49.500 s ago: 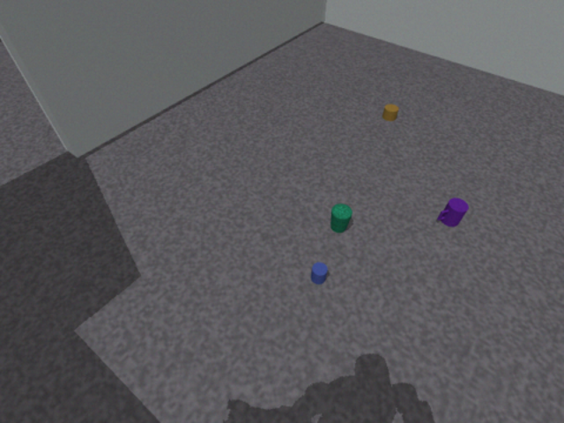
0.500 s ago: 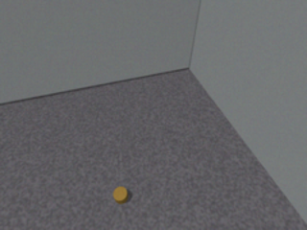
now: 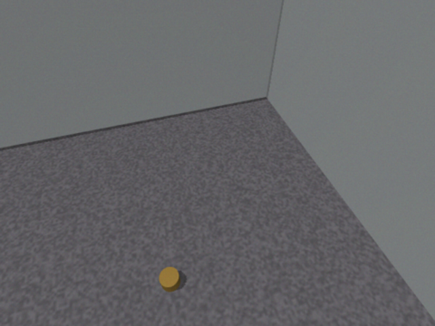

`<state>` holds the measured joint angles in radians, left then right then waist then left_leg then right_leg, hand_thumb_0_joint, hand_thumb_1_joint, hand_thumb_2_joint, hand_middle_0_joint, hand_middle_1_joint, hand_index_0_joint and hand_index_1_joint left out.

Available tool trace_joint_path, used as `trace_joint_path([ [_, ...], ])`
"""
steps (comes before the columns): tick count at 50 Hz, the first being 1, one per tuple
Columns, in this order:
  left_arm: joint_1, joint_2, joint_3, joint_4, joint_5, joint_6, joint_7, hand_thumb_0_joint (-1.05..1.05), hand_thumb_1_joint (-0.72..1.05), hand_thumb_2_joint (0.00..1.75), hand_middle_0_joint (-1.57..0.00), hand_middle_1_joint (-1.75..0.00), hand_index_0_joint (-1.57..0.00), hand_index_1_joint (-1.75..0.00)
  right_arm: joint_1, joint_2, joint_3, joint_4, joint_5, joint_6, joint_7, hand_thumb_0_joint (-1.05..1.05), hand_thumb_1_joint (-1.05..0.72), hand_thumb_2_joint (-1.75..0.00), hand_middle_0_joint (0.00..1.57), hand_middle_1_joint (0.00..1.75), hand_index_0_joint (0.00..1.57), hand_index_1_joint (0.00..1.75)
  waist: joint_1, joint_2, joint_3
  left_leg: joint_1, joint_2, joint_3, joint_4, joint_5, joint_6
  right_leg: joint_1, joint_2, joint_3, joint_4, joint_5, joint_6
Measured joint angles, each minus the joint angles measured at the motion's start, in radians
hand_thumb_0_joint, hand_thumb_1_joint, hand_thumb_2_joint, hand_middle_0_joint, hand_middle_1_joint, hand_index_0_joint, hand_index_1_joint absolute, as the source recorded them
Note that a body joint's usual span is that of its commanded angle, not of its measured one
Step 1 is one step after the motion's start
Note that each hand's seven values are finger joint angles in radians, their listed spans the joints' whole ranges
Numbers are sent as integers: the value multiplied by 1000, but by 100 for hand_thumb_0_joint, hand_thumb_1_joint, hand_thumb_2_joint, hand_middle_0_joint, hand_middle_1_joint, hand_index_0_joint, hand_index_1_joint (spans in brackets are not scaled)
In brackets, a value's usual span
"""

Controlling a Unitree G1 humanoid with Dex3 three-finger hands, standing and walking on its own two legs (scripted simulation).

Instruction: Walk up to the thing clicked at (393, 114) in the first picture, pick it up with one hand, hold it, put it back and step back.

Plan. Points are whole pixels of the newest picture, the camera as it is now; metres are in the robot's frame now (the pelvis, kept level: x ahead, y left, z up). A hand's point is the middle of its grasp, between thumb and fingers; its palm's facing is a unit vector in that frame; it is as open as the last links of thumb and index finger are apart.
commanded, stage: stand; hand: left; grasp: from above
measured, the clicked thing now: (170, 279) +0.44 +0.22 -0.75
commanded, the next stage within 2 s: step back in 0.52 s
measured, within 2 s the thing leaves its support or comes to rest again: neither
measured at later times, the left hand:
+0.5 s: hand out of the picture +0.07 +0.25 -0.16, palm faces +0.00 -0.94 -0.34, open 7.3 cm
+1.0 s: hand out of the picture +0.08 +0.30 -0.18, palm faces -0.05 -0.93 -0.37, open 7.3 cm
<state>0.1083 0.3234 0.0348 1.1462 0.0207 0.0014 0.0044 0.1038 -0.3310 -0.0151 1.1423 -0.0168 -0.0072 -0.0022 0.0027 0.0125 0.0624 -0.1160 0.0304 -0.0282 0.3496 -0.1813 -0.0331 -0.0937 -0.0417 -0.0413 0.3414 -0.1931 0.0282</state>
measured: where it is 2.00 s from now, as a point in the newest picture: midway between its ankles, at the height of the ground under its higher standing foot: outside the picture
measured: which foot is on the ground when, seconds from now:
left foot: down 0.00-1.00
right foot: down 0.00-0.82, up 0.84-1.00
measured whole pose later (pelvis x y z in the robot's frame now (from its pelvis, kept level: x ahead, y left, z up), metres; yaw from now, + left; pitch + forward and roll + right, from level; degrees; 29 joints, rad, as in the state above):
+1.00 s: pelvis -0.07 +0.04 -0.02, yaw -1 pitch -1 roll -1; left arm 0.03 0.41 0.07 0.90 0.01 0.06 0.03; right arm 0.14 -0.35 -0.05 0.94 -0.03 0.03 0.00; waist -0.03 -0.05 0.19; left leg -0.33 -0.02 0.01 0.63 -0.28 0.05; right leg -0.49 0.11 0.15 1.16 -0.52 -0.01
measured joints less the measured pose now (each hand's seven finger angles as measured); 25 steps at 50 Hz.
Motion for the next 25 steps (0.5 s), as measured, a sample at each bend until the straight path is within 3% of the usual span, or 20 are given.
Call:
trace_joint_path([
  [25,9,6,-4,-9,-1,0,-7,1,91,90,-20,-30,-21,-30,7,-4,4,-2,1,1,5,1,-91,-90,21,30,20,30,-2,-3,-1,-1,1,3,-9,4,-2,-8,1,3,2,-1,-3],
])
